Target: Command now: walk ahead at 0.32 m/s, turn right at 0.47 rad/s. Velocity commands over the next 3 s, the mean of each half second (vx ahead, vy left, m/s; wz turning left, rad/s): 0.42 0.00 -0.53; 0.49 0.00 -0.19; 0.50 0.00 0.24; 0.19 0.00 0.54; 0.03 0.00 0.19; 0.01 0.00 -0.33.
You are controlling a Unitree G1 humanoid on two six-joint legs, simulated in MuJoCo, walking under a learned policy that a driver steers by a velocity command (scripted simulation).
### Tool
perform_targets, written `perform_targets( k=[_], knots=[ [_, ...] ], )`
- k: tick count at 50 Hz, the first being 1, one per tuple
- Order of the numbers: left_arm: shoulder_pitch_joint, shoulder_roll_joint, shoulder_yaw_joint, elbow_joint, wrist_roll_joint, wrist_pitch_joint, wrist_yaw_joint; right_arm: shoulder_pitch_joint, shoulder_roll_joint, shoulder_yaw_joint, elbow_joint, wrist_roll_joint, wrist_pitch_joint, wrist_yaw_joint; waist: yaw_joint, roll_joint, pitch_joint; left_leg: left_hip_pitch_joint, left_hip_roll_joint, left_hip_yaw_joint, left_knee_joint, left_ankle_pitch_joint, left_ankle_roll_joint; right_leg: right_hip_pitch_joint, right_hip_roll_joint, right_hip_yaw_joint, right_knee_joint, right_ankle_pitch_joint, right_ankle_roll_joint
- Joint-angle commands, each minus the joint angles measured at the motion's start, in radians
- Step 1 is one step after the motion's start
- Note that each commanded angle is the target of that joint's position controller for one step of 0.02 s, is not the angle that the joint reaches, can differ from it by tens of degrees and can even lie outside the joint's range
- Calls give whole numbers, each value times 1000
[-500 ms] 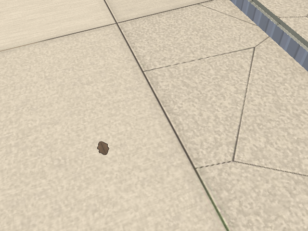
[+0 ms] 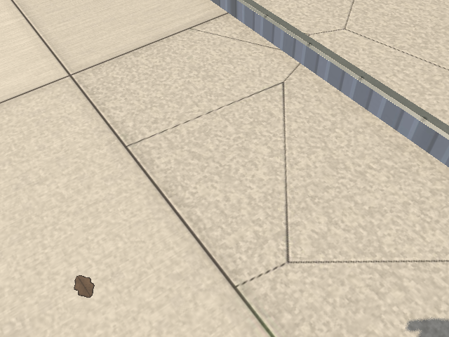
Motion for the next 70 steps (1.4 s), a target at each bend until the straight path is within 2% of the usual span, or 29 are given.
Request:
perform_targets(
  k=[1, 3, 4, 5, 6, 8, 11, 17, 22, 25, 27, 28, 29, 30, 31, 33, 36, 42, 48, 50, 51, 52, 53, 54, 55, 56, 58, 62, 70],
  knots=[
    [43, 77, 24, -38, -3, -16, -17, -74, -168, -42, -67, 19, -8, 3, 42, 101, -43, 16, 277, -199, -179, -345, 140, 119, 8, -47, -125, 8, -46],
    [153, 80, 32, 18, -3, -16, -19, -91, -135, -34, -68, 23, 4, 6, 81, 47, -28, -60, 217, -128, -52, -423, 90, 268, 61, -92, -246, 4, -89],
    [237, 119, 47, 51, -7, -18, -13, -99, -81, -20, -74, 13, 9, 11, 97, -68, -12, -152, 147, -49, 168, -423, 44, 352, 11, 30, -341, -92, -138],
    [296, 226, 68, 45, -4, -25, -2, -140, -20, -4, -109, -3, 3, 21, 97, -302, 34, -465, 15, 20, 550, -452, -35, 472, -208, 453, -484, -232, -259],
    [285, 259, 66, 10, 13, -59, -16, -208, -59, -10, -150, 9, -24, 26, 107, -272, 58, -655, -55, -172, 675, -454, -16, 484, -287, 748, -620, -381, -348],
    [180, 179, 42, -28, 10, -99, -13, -194, -136, -27, -133, 24, -63, 38, 49, -179, 86, -698, 21, -241, 669, -232, 14, 493, -249, 594, -606, -194, -280],
    [172, 136, 27, -39, -2, -95, 3, -207, -115, -28, -103, -15, -75, 36, 30, -104, 32, -562, 23, -231, 529, -39, -12, 466, -164, 410, -593, 108, -211],
    [251, 145, 34, -32, -6, -90, 26, -321, -44, -3, -126, 3, -68, 53, 65, -118, 46, -402, -43, -213, 241, 182, -47, 393, -88, 281, -577, 258, -178],
    [282, 155, 44, -27, -15, -77, 30, -384, -67, 3, -163, 11, -83, 71, 83, -129, 81, -329, -49, -226, 129, 165, -42, 405, -116, 348, -519, 251, -171],
    [251, 159, 47, -32, -9, -67, 33, -271, -109, -10, -133, 7, -95, 72, 29, -175, 48, -175, -58, -196, 103, 105, -6, 428, -131, 351, -439, 436, -148],
    [218, 117, 29, -55, 6, -66, 26, -10, -177, -40, -68, -11, -99, 60, -91, -142, -134, 214, -1, -231, 114, 106, 77, 332, -37, 277, -129, 608, -94],
    [295, 45, 7, -75, 14, -74, 23, 162, -252, -58, -42, -29, -94, 52, -105, 62, -321, 605, 226, -563, 133, 13, 197, 28, 78, 204, 230, 307, -30],
    [396, 14, -5, -64, -19, -89, 19, 208, -240, -54, -1, -19, -86, 68, -66, 333, -389, 713, 360, -958, -45, -204, 287, -194, 156, 219, 456, -260, -6],
    [312, 112, 16, -58, -40, -95, 18, 149, -155, -31, -7, 3, -82, 66, -79, 219, -218, 592, 325, -893, -85, -330, 247, -290, 96, 239, 551, -213, -13],
    [198, 142, 21, -83, -33, -99, 17, 79, -114, -19, -17, 6, -76, 61, -79, 120, -93, 434, 287, -728, -96, -277, 212, -298, 53, 200, 537, -122, -24],
    [114, 122, 24, -105, -3, -103, 15, 5, -79, -3, -18, -16, -72, 58, -28, 54, 2, 208, 214, -555, -144, -89, 194, -218, -14, 162, 441, -13, -31],
    [120, 67, 12, -115, -2, -93, 6, 15, -80, 0, 5, -11, -79, 52, 7, 93, 12, 122, 187, -454, -206, 22, 212, -171, -54, 128, 338, 22, -22],
    [-92, 36, -18, -184, 8, -103, -11, 87, -153, -10, 34, 9, -68, 36, -45, 56, 60, 97, 137, -278, -241, 180, 185, -148, -35, 53, -53, 314, 9],
    [-237, 69, -16, -246, -6, -109, -42, 204, -185, -9, 82, 21, -39, 34, -78, 65, 78, 259, 206, -281, -164, 231, 150, -115, 17, 33, -235, 306, -26],
    [-164, 104, 0, -235, -3, -111, -45, 191, -204, -13, 84, 20, -26, 30, -19, 81, 31, 297, 205, -261, -54, 436, 125, 10, 53, 5, -274, 252, -58],
    [-35, 141, 21, -196, 1, -110, -40, 183, -196, -8, 82, 18, -21, 28, 50, 74, -47, 268, 165, -221, 100, 567, 101, 194, 81, -21, -297, 259, -86],
    [140, 197, 44, -155, 7, -107, -30, 175, -163, 7, 63, 3, -22, 25, 123, 40, -172, 118, 119, -185, 337, 471, 66, 475, 1, 59, -253, 294, -133],
    [251, 308, 68, -138, 25, -100, -24, 274, -53, 44, 32, -8, -41, 30, 107, -195, -334, -289, -33, -133, 753, 41, -8, 873, -271, 504, -285, 167, -290],
    [278, 238, 49, -130, 12, -97, -28, 261, -84, 40, 49, 1, -64, 38, 119, -241, -409, -426, -69, -271, 898, -427, -4, 907, -330, 766, -431, 88, -329],
    [205, 185, 29, -138, 13, -97, -27, 177, -162, 17, 25, 34, -72, 43, 113, -168, -244, -516, -11, -289, 963, -389, 10, 786, -303, 624, -447, 58, -277],
    [132, 156, 19, -149, 15, -98, -25, 113, -158, 19, 12, 41, -72, 43, 88, -110, -139, -509, 37, -264, 929, -300, 16, 633, -263, 477, -468, 116, -245],
    [33, 101, 3, -150, 24, -110, -30, 104, -137, 11, 19, 21, -49, 36, 18, -89, -30, -408, 99, -266, 815, -188, 7, 400, -189, 297, -550, 203, -205],
    [9, 116, 14, -114, 33, -140, -27, 115, -80, 15, 20, 20, -3, 29, -25, -81, 22, -378, 100, -293, 740, -53, -23, 283, -172, 136, -652, 292, -206],
    [91, 160, 27, -47, 23, -129, 3, -117, -47, 30, -65, 5, -16, 67, 53, -34, 97, -409, 64, -216, 339, 259, -14, 395, -163, -94, -674, 361, -153]
  ],
)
